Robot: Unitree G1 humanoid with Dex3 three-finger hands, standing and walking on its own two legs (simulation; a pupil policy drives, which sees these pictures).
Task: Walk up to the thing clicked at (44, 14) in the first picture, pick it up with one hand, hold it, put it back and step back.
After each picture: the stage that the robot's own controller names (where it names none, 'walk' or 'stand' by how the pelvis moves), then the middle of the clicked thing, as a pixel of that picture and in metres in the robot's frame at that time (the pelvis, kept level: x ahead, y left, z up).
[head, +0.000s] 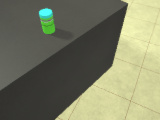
stand; (47, 21) +0.73 +0.21 -0.02
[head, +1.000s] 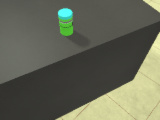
rise first; (66, 22) +0.66 +0.16 -0.01
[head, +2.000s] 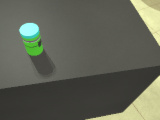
rise first; (32, 40) +0.48 +0.24 +0.01
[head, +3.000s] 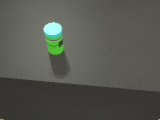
stand; (54, 39) +0.51 +0.14 +0.02
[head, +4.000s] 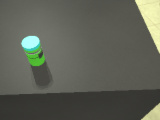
stand; (34, 51) +0.48 +0.22 -0.01
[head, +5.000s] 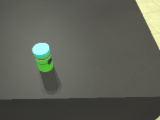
stand; (43, 57) +0.47 +0.19 -0.02
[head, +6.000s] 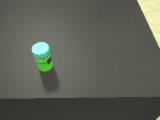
stand; (43, 57) +0.48 +0.19 -0.02
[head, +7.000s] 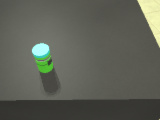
stand; (43, 58) +0.47 +0.19 -0.02
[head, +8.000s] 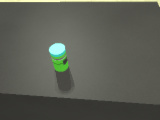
rise first; (59, 57) +0.48 +0.16 -0.02
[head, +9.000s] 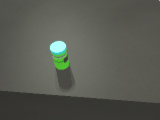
go down; (60, 55) +0.49 +0.16 -0.02
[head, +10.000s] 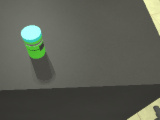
go down; (34, 42) +0.50 +0.16 +0.01
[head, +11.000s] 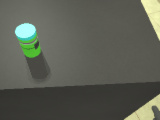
go down; (29, 41) +0.50 +0.16 +0.02
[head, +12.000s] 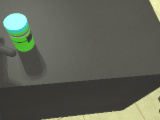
close in; (20, 33) +0.49 +0.17 +0.04
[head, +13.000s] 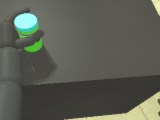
close; (29, 33) +0.49 +0.15 +0.05
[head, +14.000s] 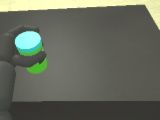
lift; (32, 53) +0.35 +0.17 +0.19
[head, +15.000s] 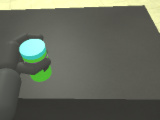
lift; (37, 61) +0.33 +0.16 +0.17
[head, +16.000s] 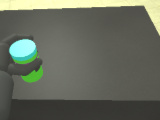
hold; (28, 62) +0.33 +0.18 +0.17
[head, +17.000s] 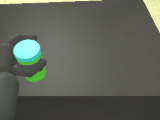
crouch; (31, 62) +0.33 +0.17 +0.15
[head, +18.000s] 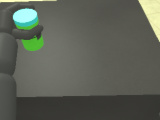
crouch; (29, 30) +0.44 +0.17 +0.18
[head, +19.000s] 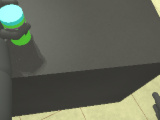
lower; (16, 26) +0.51 +0.16 +0.06
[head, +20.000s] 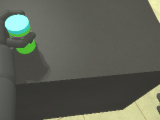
lower; (21, 35) +0.48 +0.16 +0.05
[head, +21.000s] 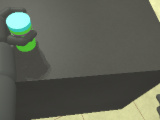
lower; (22, 33) +0.49 +0.16 +0.05
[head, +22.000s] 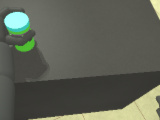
lower; (21, 33) +0.49 +0.16 +0.05
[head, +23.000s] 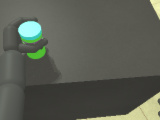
open; (33, 41) +0.47 +0.14 +0.05
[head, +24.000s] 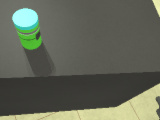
rise; (28, 30) +0.48 +0.14 +0.05
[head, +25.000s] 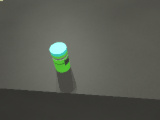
sink last; (60, 57) +0.46 +0.15 +0.02
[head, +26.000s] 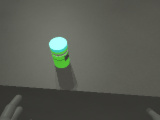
stand; (60, 53) +0.46 +0.14 +0.01
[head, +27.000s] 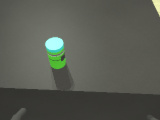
stand; (56, 53) +0.46 +0.13 +0.02
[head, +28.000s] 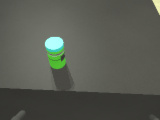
stand; (56, 53) +0.46 +0.13 +0.03
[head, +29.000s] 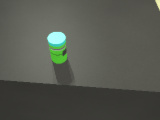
stand; (58, 48) +0.48 +0.13 +0.03
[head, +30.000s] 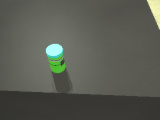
walk; (56, 59) +0.47 +0.15 -0.02
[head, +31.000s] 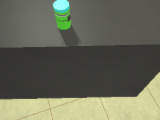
walk; (62, 15) +0.64 +0.13 -0.01
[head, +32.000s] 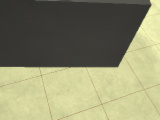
walk; out of the picture +0.95 +0.14 +0.00
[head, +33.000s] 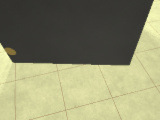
stand; out of the picture +1.11 +0.13 +0.00
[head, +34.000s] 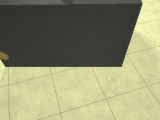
stand; out of the picture +1.11 +0.16 -0.02
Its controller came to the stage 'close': yes
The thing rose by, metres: 0.20
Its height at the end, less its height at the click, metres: +0.00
